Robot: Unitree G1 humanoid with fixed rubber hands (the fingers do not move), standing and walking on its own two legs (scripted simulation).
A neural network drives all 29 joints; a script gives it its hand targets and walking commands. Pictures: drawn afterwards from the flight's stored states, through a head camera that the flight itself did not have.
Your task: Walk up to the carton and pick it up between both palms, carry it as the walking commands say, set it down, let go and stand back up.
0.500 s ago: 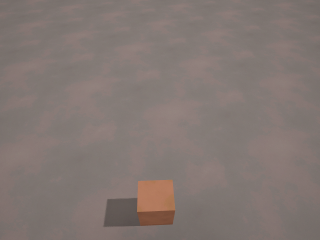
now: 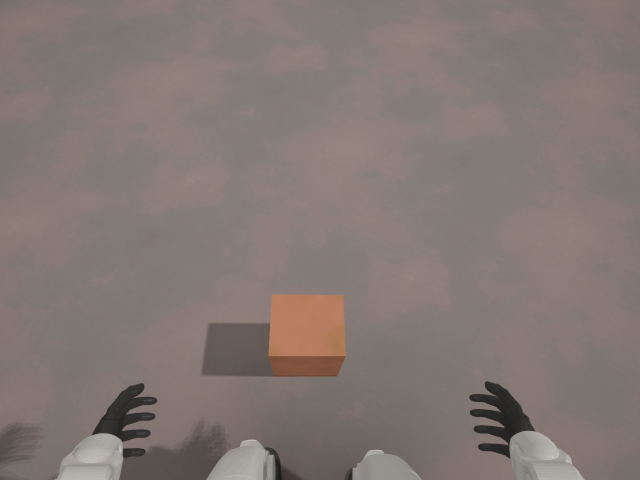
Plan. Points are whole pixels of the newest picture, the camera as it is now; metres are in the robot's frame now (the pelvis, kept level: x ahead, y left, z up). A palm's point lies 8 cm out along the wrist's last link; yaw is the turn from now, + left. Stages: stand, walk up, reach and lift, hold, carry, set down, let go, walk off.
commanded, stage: reach and lift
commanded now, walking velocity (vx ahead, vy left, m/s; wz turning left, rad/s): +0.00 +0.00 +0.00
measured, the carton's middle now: (306, 338) +0.45 +0.00 -0.63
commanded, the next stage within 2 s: none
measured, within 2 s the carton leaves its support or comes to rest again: neither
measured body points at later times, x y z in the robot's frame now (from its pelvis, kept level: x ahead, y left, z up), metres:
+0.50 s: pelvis -0.05 -0.02 -0.06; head +0.13 -0.01 +0.36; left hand +0.26 +0.23 -0.17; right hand +0.25 -0.25 -0.16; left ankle +0.05 +0.10 -0.72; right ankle +0.00 -0.14 -0.72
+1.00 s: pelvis -0.08 +0.00 -0.10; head +0.20 +0.01 +0.25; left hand +0.42 +0.19 -0.20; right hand +0.41 -0.20 -0.20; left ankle +0.05 +0.10 -0.72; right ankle +0.00 -0.14 -0.72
